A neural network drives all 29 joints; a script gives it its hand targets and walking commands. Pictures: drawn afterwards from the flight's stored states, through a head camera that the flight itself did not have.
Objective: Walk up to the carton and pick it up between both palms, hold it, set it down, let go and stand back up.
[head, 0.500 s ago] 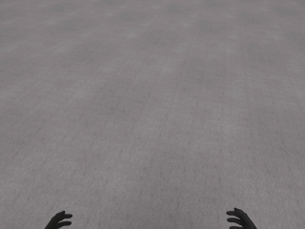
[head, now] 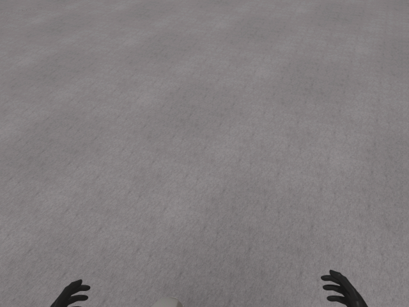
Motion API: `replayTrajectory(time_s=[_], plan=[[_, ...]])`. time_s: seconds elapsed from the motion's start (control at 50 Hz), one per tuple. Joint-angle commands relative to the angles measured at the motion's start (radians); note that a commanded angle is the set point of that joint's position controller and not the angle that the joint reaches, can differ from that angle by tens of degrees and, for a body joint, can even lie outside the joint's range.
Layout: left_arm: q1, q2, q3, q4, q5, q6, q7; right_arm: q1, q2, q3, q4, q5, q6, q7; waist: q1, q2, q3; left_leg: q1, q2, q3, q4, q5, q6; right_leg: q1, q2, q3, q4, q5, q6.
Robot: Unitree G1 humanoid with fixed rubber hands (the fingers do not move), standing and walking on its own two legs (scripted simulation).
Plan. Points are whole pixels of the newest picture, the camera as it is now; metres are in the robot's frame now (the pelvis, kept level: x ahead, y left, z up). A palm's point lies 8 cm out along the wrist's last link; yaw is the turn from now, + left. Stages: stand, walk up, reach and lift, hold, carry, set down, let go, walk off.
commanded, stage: walk up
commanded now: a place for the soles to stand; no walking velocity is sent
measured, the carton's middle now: out of the picture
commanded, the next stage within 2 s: none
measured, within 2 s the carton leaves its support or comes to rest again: neither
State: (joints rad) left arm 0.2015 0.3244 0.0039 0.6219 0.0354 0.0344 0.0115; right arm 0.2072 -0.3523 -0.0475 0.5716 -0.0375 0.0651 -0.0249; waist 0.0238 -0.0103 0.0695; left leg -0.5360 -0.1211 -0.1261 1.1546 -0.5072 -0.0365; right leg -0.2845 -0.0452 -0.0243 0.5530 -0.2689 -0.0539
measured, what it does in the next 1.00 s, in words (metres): walks backwards, turning left: left foot, then right foot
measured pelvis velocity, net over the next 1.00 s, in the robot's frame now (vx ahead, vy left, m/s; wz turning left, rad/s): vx -0.38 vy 0.03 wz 0.47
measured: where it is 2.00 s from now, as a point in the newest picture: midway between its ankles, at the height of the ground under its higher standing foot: outside the picture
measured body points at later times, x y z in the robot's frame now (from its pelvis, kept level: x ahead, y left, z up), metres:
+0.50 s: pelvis -0.21 +0.03 -0.03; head -0.22 +0.07 +0.42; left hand -0.11 +0.36 -0.13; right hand -0.10 -0.28 -0.10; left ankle -0.24 +0.14 -0.74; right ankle -0.01 -0.07 -0.71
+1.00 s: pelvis -0.38 +0.03 +0.00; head -0.35 +0.02 +0.45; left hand -0.46 +0.33 -0.09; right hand -0.17 -0.16 -0.12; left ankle -0.35 +0.16 -0.67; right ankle -0.36 -0.05 -0.74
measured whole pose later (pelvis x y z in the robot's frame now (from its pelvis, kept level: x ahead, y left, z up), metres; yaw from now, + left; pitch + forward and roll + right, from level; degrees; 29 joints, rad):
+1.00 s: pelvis -0.38 +0.03 +0.00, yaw +27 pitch -2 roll +3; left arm 0.28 0.33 0.06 0.75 0.03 0.05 0.07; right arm 0.28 -0.28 -0.04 0.67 -0.07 0.09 0.01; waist 0.02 0.00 0.09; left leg -0.56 -0.21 -0.12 0.93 -0.38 -0.06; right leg -0.15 0.01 0.01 0.45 -0.27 -0.08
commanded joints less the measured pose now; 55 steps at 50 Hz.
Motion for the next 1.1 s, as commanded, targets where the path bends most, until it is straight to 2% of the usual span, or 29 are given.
replayTrajectory(time_s=[0.0,0.08,0.2,0.26,0.34,0.36,0.38,0.4,0.42,0.44,0.48,0.54,0.62,0.68,0.7,0.72,0.76,0.8,0.82,0.84,0.86,0.88,0.9,0.92,0.94,0.96,1.0,1.04,1.08], plan=[[-0.033,0.131,0.042,-0.055,-0.017,-0.023,0.016,0.028,-0.115,-0.031,-0.024,0.004,-0.004,0.006,-0.012,-0.046,-0.076,-0.094,-0.007,-0.017,0.23,0.14,-0.046,0.154,-0.181,0.143,-0.093,0.635,-0.144],[0.034,0.169,0.071,-0.036,-0.005,-0.027,0.031,0.053,-0.093,-0.044,-0.015,0.007,0.02,0.023,0.012,-0.157,-0.13,-0.075,0.004,-0.01,0.145,0.114,-0.076,0.264,-0.227,0.204,-0.14,0.51,-0.189],[0.016,0.168,0.086,-0.042,0.01,-0.007,0.044,0.069,-0.122,-0.066,0.006,0.013,0.043,0.046,0.023,-0.16,-0.118,0.052,0.051,0.033,-0.024,0.057,-0.055,0.209,-0.251,0.209,-0.235,0.064,-0.183],[-0.059,0.211,0.11,-0.053,0.019,0.003,0.052,0.112,-0.12,-0.073,0.01,0.02,0.039,0.068,-0.016,-0.203,-0.043,0.185,0.115,0.055,-0.189,0.017,-0.008,-0.014,-0.272,0.17,-0.329,-0.251,-0.132],[-0.089,0.238,0.131,-0.054,0.032,0.013,0.056,0.26,-0.099,-0.087,0.059,0.024,0.017,0.087,-0.073,-0.241,-0.059,0.385,0.122,0.105,-0.392,-0.045,0.07,-0.192,-0.282,0.075,-0.336,-0.389,-0.019],[-0.096,0.23,0.126,-0.054,0.031,0.013,0.054,0.309,-0.095,-0.093,0.081,0.023,0.01,0.087,-0.095,-0.188,-0.085,0.455,0.124,0.097,-0.471,-0.003,0.086,-0.242,-0.28,0.045,-0.284,-0.414,0.01],[-0.077,0.197,0.099,-0.052,0.019,0.014,0.053,0.345,-0.11,-0.097,0.106,0.029,0.002,0.083,-0.125,-0.024,-0.094,0.467,0.111,0.076,-0.569,-0.009,0.101,-0.283,-0.222,-0.024,-0.145,-0.463,0.037],[-0.068,0.143,0.084,-0.058,-0.002,0.016,0.047,0.333,-0.137,-0.103,0.111,0.031,-0.001,0.075,-0.149,0.255,-0.046,0.359,0.147,-0.073,-0.724,-0.065,0.145,-0.333,-0.07,-0.119,0.151,-0.506,0.069],[-0.074,0.121,0.083,-0.092,-0.016,0.024,0.035,0.24,-0.232,-0.108,0.077,0.013,-0.002,0.063,-0.138,0.481,0.039,0.082,0.346,-0.485,-0.931,-0.355,0.218,-0.402,0.051,-0.068,0.52,-0.455,0.121],[-0.075,0.172,0.107,-0.081,-0.008,0.041,0.039,0.101,-0.238,-0.095,0.051,0.012,0.001,0.044,-0.089,0.377,0.15,-0.094,0.361,-0.48,-1.01,-0.378,0.219,-0.375,0.074,0.061,0.616,-0.334,0.121],[-0.064,0.181,0.112,-0.043,-0.015,0.043,0.04,0.015,-0.239,-0.101,0.024,-0.005,-0.007,0.023,-0.062,0.372,0.162,-0.186,0.33,-0.442,-1.115,-0.405,0.219,-0.303,0.114,0.105,0.749,-0.223,0.093],[0.015,0.196,0.124,0.028,-0.026,0.027,0.034,-0.041,-0.17,-0.074,0.015,-0.015,-0.006,0.021,-0.002,0.249,0.132,-0.056,0.199,-0.225,-1.008,-0.107,0.098,-0.249,0.129,0.065,0.831,-0.031,0.066],[0.032,0.134,0.103,0.02,-0.034,0.01,0.017,0.099,-0.125,-0.066,0.043,-0.004,-0.022,0.022,-0.042,0.081,-0.011,0.347,0.186,-0.231,-0.862,0.255,0.129,-0.322,0.132,0.066,0.715,0.025,0.085],[-0.02,0.086,0.088,-0.003,-0.049,0.014,0.023,0.213,-0.115,-0.057,0.081,0.008,-0.019,0.031,-0.11,0.096,-0.105,0.588,0.135,-0.244,-0.805,0.47,0.098,-0.271,0.148,0.032,0.343,0.01,0.102],[-0.013,0.076,0.088,0.002,-0.049,0.017,0.029,0.216,-0.108,-0.05,0.081,0.012,-0.014,0.034,-0.119,0.101,-0.141,0.63,0.132,-0.27,-0.818,0.488,0.08,-0.218,0.157,0.011,0.226,-0.036,0.101],[-0.009,0.06,0.086,0.001,-0.054,0.023,0.036,0.207,-0.119,-0.048,0.073,0.011,-0.009,0.033,-0.13,0.157,-0.147,0.594,0.157,-0.317,-0.847,0.419,0.103,-0.146,0.16,0.0,0.119,-0.107,0.098],[0.066,0.061,0.091,0.024,-0.061,0.03,0.061,0.15,-0.136,-0.046,0.044,0.008,0.001,0.035,-0.107,0.257,-0.141,0.494,0.203,-0.454,-0.907,0.26,0.155,-0.01,0.134,0.043,-0.083,-0.249,0.064],[0.159,0.089,0.093,0.063,-0.053,0.026,0.077,0.141,-0.139,-0.039,0.031,0.008,0.001,0.039,-0.067,0.241,-0.135,0.419,0.171,-0.477,-0.94,0.197,0.116,0.11,0.128,0.06,-0.232,-0.119,0.031],[0.203,0.124,0.1,0.081,-0.049,0.021,0.079,0.159,-0.126,-0.039,0.032,0.007,-0.001,0.037,-0.041,0.152,-0.148,0.323,0.131,-0.427,-0.907,0.163,0.065,0.226,0.098,0.073,-0.268,-0.013,0.014],[0.211,0.165,0.107,0.089,-0.043,0.016,0.076,0.213,-0.095,-0.037,0.038,0.007,-0.002,0.033,-0.032,0.012,-0.194,0.214,0.053,-0.302,-0.792,0.143,-0.001,0.335,0.001,0.149,-0.263,0.033,-0.03],[0.141,0.241,0.119,0.069,-0.029,0.012,0.07,0.242,-0.048,-0.038,0.026,-0.009,0.0,0.031,-0.019,-0.283,-0.204,0.1,-0.092,-0.122,-0.398,0.076,-0.051,0.3,-0.245,0.356,-0.29,0.051,-0.144],[0.02,0.265,0.134,0.047,-0.01,0.009,0.058,0.14,-0.149,-0.056,0.003,-0.047,0.016,0.021,-0.005,-0.342,-0.104,-0.05,-0.022,-0.041,-0.074,-0.054,-0.064,0.124,-0.484,0.495,-0.302,0.246,-0.269],[-0.068,0.22,0.121,0.028,0.004,-0.001,0.057,0.124,-0.19,-0.069,0.02,-0.057,0.029,0.023,-0.044,-0.295,-0.059,-0.025,0.047,-0.071,0.059,-0.043,-0.062,-0.016,-0.489,0.476,-0.332,0.303,-0.279],[-0.131,0.201,0.119,0.025,0.015,-0.009,0.057,0.123,-0.215,-0.085,0.042,-0.056,0.03,0.035,-0.07,-0.254,0.008,-0.014,0.058,-0.04,0.105,0.044,-0.049,-0.073,-0.39,0.27,-0.34,0.336,-0.262],[-0.215,0.114,0.082,-0.003,0.015,-0.007,0.06,0.166,-0.245,-0.092,0.07,-0.026,0.023,0.036,-0.12,-0.132,0.033,0.019,0.008,-0.07,0.092,0.09,-0.035,-0.09,-0.261,0.101,-0.274,0.367,-0.157],[-0.264,0.066,0.069,-0.035,0.016,-0.007,0.063,0.238,-0.219,-0.089,0.105,-0.004,0.024,0.038,-0.164,-0.087,0.009,0.017,-0.021,-0.079,0.132,0.139,-0.029,-0.037,-0.191,0.03,-0.22,0.337,-0.097],[-0.137,0.056,0.067,-0.018,0.011,-0.009,0.049,0.228,-0.128,-0.073,0.096,-0.005,0.024,0.047,-0.072,0.037,-0.014,0.024,-0.022,-0.04,0.264,0.224,-0.002,-0.05,-0.114,0.035,-0.217,0.091,-0.083],[-0.049,0.116,0.082,0.034,-0.014,-0.012,0.029,0.185,-0.05,-0.06,0.04,-0.001,0.014,0.058,0.003,-0.047,0.036,-0.006,0.02,0.062,0.247,0.239,-0.008,-0.101,-0.093,0.044,-0.326,-0.252,-0.101],[-0.075,0.189,0.105,0.026,-0.007,-0.003,0.022,0.217,-0.046,-0.053,0.036,0.022,-0.004,0.076,-0.013,-0.221,0.075,-0.067,0.057,0.138,-0.027,0.255,-0.035,-0.018,-0.109,0.011,-0.338,-0.441,-0.102]])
